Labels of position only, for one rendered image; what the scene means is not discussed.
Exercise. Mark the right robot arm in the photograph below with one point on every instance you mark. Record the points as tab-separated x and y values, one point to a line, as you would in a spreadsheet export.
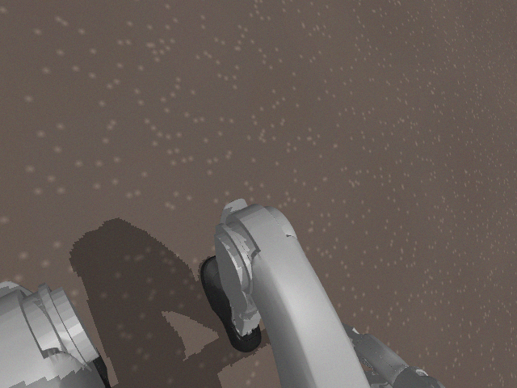
414	377

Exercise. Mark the right robot hand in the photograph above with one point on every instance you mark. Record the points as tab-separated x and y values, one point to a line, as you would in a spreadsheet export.
377	356

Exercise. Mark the right robot foot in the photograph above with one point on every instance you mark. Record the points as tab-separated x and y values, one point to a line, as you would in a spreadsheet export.
219	302

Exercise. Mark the left robot foot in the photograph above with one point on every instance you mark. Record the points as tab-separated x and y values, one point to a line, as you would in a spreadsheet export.
102	369

